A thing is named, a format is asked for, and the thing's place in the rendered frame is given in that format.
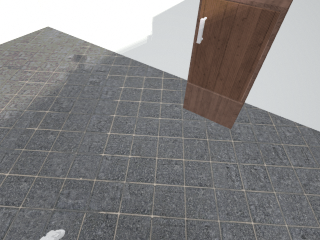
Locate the left robot hand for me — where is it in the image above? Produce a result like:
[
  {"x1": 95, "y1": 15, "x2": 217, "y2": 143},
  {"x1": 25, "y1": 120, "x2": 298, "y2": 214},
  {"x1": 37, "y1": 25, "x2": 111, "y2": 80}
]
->
[{"x1": 40, "y1": 229, "x2": 65, "y2": 240}]

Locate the cupboard door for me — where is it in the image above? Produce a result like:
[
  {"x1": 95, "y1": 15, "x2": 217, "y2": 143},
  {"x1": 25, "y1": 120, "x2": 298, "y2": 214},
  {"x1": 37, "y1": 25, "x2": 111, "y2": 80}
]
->
[{"x1": 189, "y1": 0, "x2": 281, "y2": 102}]

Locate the handle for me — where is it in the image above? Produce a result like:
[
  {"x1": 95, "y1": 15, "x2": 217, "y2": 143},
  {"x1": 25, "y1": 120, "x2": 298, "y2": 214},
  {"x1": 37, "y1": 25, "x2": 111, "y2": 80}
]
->
[{"x1": 196, "y1": 17, "x2": 207, "y2": 44}]

